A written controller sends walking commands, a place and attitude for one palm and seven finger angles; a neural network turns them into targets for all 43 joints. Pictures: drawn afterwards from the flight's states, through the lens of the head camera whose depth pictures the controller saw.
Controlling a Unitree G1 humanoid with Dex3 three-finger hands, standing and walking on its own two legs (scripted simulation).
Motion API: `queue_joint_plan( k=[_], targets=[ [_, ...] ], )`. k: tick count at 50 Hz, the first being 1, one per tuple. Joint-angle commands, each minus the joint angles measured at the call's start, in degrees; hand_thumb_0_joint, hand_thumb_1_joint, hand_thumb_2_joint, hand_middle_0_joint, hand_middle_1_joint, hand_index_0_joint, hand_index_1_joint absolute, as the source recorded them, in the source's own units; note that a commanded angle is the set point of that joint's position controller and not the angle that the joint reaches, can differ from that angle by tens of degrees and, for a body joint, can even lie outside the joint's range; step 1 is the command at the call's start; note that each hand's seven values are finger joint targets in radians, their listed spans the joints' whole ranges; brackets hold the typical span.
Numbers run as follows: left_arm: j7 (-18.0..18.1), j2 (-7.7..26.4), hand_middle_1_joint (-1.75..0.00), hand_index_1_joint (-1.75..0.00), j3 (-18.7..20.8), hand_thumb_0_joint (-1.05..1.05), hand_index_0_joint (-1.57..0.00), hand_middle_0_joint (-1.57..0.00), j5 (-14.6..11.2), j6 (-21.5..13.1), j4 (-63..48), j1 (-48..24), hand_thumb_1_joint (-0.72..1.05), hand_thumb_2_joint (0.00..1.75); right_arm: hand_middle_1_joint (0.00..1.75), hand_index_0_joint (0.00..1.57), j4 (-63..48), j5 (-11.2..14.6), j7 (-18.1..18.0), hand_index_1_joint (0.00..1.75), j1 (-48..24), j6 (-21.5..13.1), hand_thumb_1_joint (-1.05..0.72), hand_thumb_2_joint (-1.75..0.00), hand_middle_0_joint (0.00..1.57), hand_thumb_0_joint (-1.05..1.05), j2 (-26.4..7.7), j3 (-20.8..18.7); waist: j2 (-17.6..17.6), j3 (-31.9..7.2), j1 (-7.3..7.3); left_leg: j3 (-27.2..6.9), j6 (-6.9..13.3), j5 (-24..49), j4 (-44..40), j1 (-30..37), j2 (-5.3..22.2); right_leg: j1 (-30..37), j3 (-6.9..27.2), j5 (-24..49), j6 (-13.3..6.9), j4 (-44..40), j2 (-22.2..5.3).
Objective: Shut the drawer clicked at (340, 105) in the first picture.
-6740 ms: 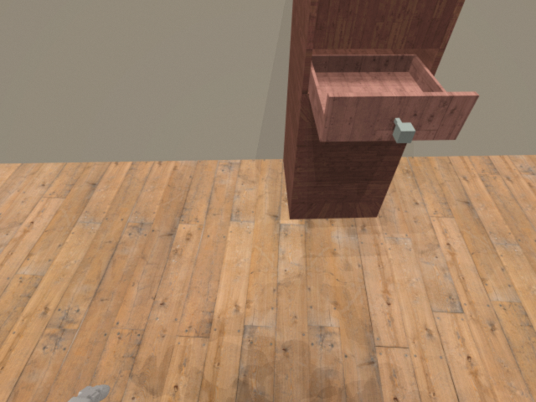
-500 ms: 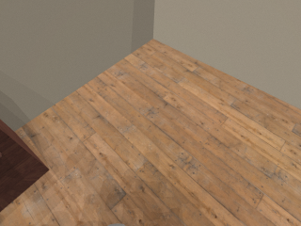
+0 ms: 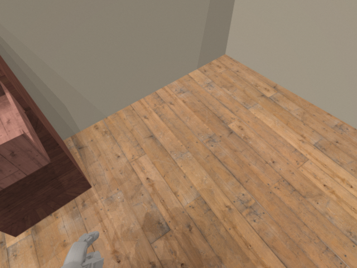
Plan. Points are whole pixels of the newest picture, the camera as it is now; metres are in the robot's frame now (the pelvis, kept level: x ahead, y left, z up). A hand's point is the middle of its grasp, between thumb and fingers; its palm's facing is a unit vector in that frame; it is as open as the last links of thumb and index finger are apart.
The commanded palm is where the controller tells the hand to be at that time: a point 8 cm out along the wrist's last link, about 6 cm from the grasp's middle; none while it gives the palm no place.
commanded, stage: turn to face it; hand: left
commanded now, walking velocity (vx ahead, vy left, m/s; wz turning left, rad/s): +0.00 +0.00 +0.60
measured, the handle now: out of the picture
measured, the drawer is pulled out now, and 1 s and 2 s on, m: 0.28 0.28 0.28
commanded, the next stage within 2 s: take the last steps up to it in 1.08 s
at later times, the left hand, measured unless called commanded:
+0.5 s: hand out of the picture -0.07 +0.24 -0.19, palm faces +0.39 -0.89 -0.24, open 7.4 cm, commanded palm none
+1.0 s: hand out of the picture -0.02 +0.25 -0.14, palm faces +0.54 -0.80 -0.25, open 7.4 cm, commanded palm none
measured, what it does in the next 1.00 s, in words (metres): steps on the spot, turning left: right foot, then left foot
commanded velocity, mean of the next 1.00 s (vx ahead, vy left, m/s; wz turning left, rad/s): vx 0.00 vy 0.00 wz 0.49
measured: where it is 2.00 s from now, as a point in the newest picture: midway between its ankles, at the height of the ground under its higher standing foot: outside the picture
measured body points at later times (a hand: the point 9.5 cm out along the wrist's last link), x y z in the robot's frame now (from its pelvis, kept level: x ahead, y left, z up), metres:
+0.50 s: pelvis -0.02 +0.03 -0.01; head +0.01 +0.06 +0.43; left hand -0.09 +0.29 -0.17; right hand +0.18 -0.19 -0.13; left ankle -0.05 +0.12 -0.74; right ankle +0.00 -0.13 -0.73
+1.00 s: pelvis -0.02 +0.02 +0.00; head +0.00 +0.02 +0.45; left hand -0.05 +0.29 -0.12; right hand +0.13 -0.17 -0.15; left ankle -0.05 +0.12 -0.74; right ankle +0.04 -0.09 -0.72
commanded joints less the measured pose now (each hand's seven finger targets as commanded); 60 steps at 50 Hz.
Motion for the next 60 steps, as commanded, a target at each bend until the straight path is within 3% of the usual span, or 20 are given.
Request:
queue_joint_plan(
  k=[1,2,3,7,17,21,22,24,25,28,31,43,49,50,51,52,53,54,57,60],
  targets=[
    [1.51,13.12,-0.3,-0.3,3.09,0.0,-0.2,-0.2,1.08,-2.66,-2.54,9.15,0.9,0.9,0.3,0.2,-5.84,1.29,-0.29,0.3,0.19,-1.42,-0.9,-0.9,0.2,0.0,-5.64,-2.61,-14.07,-10.74,4.8,-2.83,-1.37,-7.19,12.01,-15.61,2.23,27.11,15.37,11.37,-5.83,-23.85,-17.94],
    [1.55,15.77,-0.3,-0.3,3.16,0.0,-0.2,-0.2,1.21,-2.31,-3.13,8.99,0.9,0.9,0.3,0.2,-6.97,0.64,-0.53,0.3,-0.68,-1.26,-0.9,-0.9,0.2,0.0,-6.69,-2.85,-18.9,-9.35,5.09,3.69,-3.56,-22.02,25.08,-18.56,-0.69,20.45,23.54,16.75,-12.37,-23.79,-28.42],
    [1.68,14.15,-0.3,-0.3,2.75,0.0,-0.2,-0.2,1.01,-1.87,-4.02,6.97,0.9,0.9,0.3,0.2,-6.8,0.3,-0.35,0.3,-1.32,-0.73,-0.9,-0.9,0.2,0.0,-8.53,-3.48,-11.14,-6.49,4.23,2.17,-3.1,-19.89,33.53,-16.3,2.07,12.82,19.06,14.59,-14.53,-23.63,-27.92],
    [1.21,7.95,-0.3,-0.3,1.17,0.0,-0.2,-0.2,0.93,-2.46,-4.37,0.94,0.9,0.9,0.3,0.2,-3.28,-0.08,1.04,0.3,0.61,0.76,-0.9,-0.9,0.2,0.0,-6.8,-3.1,-11.39,-0.67,0.73,6.18,-4.63,-8.17,41.61,-15.92,5.21,7.34,3.17,14.7,-10.7,-22.17,-16.62],
    [0.98,11.79,-0.3,-0.3,2.33,0.0,-0.2,-0.2,1.86,-1.91,-0.19,10.96,0.9,0.9,0.3,0.2,-5.36,0.66,1.39,0.3,-8.0,0.31,-0.9,-0.9,0.2,0.0,-5.08,-1.42,-14.58,-2.92,5.58,13.22,-5.27,-11.95,18.9,-9.65,5.75,14.59,-4.09,28.67,-11.8,-16.95,-19.48],
    [0.72,12.71,-0.3,-0.3,2.99,0.0,-0.2,-0.2,1.56,-1.33,0.32,10.12,0.9,0.9,0.3,0.2,-4.91,0.75,1.02,0.3,-3.86,-0.81,-0.9,-0.9,0.2,0.0,-5.89,-1.35,-13.49,-6.69,3.51,15.65,-3.74,-4.61,2.99,0.72,4.45,13.73,-8.5,30.46,-8.49,-8.35,-19.45],
    [0.53,12.27,-0.3,-0.3,2.9,0.0,-0.2,-0.2,1.04,-0.99,0.24,10.06,0.9,0.9,0.3,0.2,-4.2,0.63,1.07,0.3,-1.15,-1.21,-0.9,-0.9,0.2,0.0,-7.89,-1.78,-9.03,-8.42,1.69,14.17,-3.05,3.31,-4.43,8.47,5.17,8.91,-10.23,25.97,-5.93,-2.07,-18.36],
    [0.15,5.54,-0.3,-0.3,1.29,0.0,-0.2,-0.2,0.7,-0.51,-3.53,7.61,0.9,0.9,0.3,0.2,-3.43,0.63,0.27,0.3,5.83,-1.89,-0.9,-0.9,0.2,0.0,-18.76,-4.4,18.96,-11.08,-2.28,-14.99,8.11,39.36,-8.81,21.01,27.63,-15.42,-8.81,-19.03,1.1,21.13,-6.52],
    [0.4,7.41,-0.3,-0.3,1.29,0.0,-0.2,-0.2,1.11,-0.01,-3.83,5.38,0.9,0.9,0.3,0.2,-2.12,0.54,-0.01,0.3,7.58,-1.56,-0.9,-0.9,0.2,0.0,-18.51,-4.13,11.58,-11.49,-2.77,-11.76,11.65,38.54,-7.0,19.53,29.09,-15.04,-3.52,-17.19,-0.19,26.99,-7.36],
    [0.17,7.37,-0.3,-0.3,1.8,0.0,-0.2,-0.2,1.14,-0.04,-1.04,4.42,0.9,0.9,0.3,0.2,-3.9,0.39,-1.37,0.3,-0.3,-2.06,-0.9,-0.9,0.2,0.0,-12.95,-2.39,10.82,-6.64,0.03,-4.87,7.71,33.34,-7.32,13.49,19.78,-16.23,-0.49,-5.41,0.08,30.91,-7.05],
    [-0.24,7.14,-0.3,-0.3,1.91,0.0,-0.2,-0.2,1.1,0.03,0.86,7.9,0.9,0.9,0.3,0.2,-4.77,0.53,-1.31,0.3,-2.8,-2.45,-0.9,-0.9,0.2,0.0,-11.53,-1.62,6.93,-6.24,2.24,-1.25,6.19,29.49,-8.95,11.75,15.86,-13.34,-0.89,0.42,0.68,30.08,-5.68],
    [0.6,5.5,-0.3,-0.3,1.02,0.0,-0.2,-0.2,0.73,-0.14,-1.57,1.58,0.9,0.9,0.3,0.2,-3.1,-0.07,-1.39,0.3,1.93,-1.86,-0.9,-0.9,0.2,0.0,-10.15,-1.89,7.15,-4.24,0.16,-12.24,10.15,21.67,-10.33,10.69,16.59,-9.2,0.07,-3.79,0.3,13.22,-2.37],
    [1.06,4.3,-0.3,-0.3,0.82,0.0,-0.2,-0.2,0.14,-1.37,-0.08,7.36,0.9,0.9,0.3,0.2,-2.67,0.11,-1.38,0.3,0.6,-1.64,-0.9,-0.9,0.2,0.0,-9.13,-1.8,4.91,-7.15,3.05,-13.16,7.9,23.96,-5.32,3.53,13.19,7.58,-1.09,5.14,-1.63,-8.15,0.7],
    [1.27,5.03,-0.3,-0.3,1.03,0.0,-0.2,-0.2,0.2,-1.89,0.48,9.18,0.9,0.9,0.3,0.2,-2.6,0.51,-1.24,0.3,0.47,-1.73,-0.9,-0.9,0.2,0.0,-8.25,-1.7,3.12,-8.45,4.03,-11.82,5.65,19.42,-2.9,0.65,11.22,13.71,-0.22,10.87,-1.92,-16.04,-0.7],
    [1.55,7.95,-0.3,-0.3,1.47,0.0,-0.2,-0.2,0.65,-2.52,0.92,10.4,0.9,0.9,0.3,0.2,-2.44,1.09,-0.94,0.3,1.51,-1.92,-0.9,-0.9,0.2,0.0,-5.75,-1.32,-4.0,-9.74,4.18,-7.56,2.16,8.98,2.8,-6.12,7.43,21.64,6.52,13.91,-3.91,-20.67,-8.15],
    [1.81,12.37,-0.3,-0.3,2.27,0.0,-0.2,-0.2,1.37,-2.8,1.01,11.45,0.9,0.9,0.3,0.2,-3.77,1.23,-0.83,0.3,1.17,-1.99,-0.9,-0.9,0.2,0.0,-2.77,-0.83,-17.27,-8.54,4.8,3.3,-1.9,-13.66,13.71,-15.21,-0.62,23.5,19.9,22.03,-10.21,-21.9,-22.03],
    [1.64,13.11,-0.3,-0.3,2.16,0.0,-0.2,-0.2,1.15,-2.45,0.27,10.86,0.9,0.9,0.3,0.2,-3.79,0.64,-1.14,0.3,1.14,-1.24,-0.9,-0.9,0.2,0.0,-5.61,-1.86,-13.49,-7.81,4.69,2.99,-2.31,-20.8,24.53,-13.04,0.49,15.84,19.81,27.02,-15.16,-21.95,-27.12],
    [1.9,10.12,-0.3,-0.3,1.95,0.0,-0.2,-0.2,0.98,-2.44,0.02,8.13,0.9,0.9,0.3,0.2,-2.72,0.22,-1.04,0.3,0.73,-0.44,-0.9,-0.9,0.2,0.0,-5.39,-2.04,-9.0,-5.33,3.37,1.83,-2.4,-18.03,31.11,-13.5,1.89,12.73,15.05,25.94,-15.84,-22.06,-23.36],
    [1.45,6.71,-0.3,-0.3,0.9,0.0,-0.2,-0.2,0.74,-2.61,-0.12,3.73,0.9,0.9,0.3,0.2,0.53,0.14,-0.26,0.3,2.96,0.71,-0.9,-0.9,0.2,0.0,-4.82,-2.14,-9.84,-0.46,1.02,4.25,-3.29,-8.92,39.13,-12.86,4.0,6.41,6.04,16.09,-12.24,-23.27,-15.68],
    [1.3,5.99,-0.3,-0.3,0.8,0.0,-0.2,-0.2,0.97,-3.12,1.58,7.3,0.9,0.9,0.3,0.2,1.51,0.04,-0.07,0.3,2.91,0.65,-0.9,-0.9,0.2,0.0,-3.77,-1.67,-10.65,-0.6,2.2,5.7,-4.1,-5.68,36.91,-12.42,4.88,7.8,3.73,12.03,-10.95,-24.54,-14.26]
  ],
)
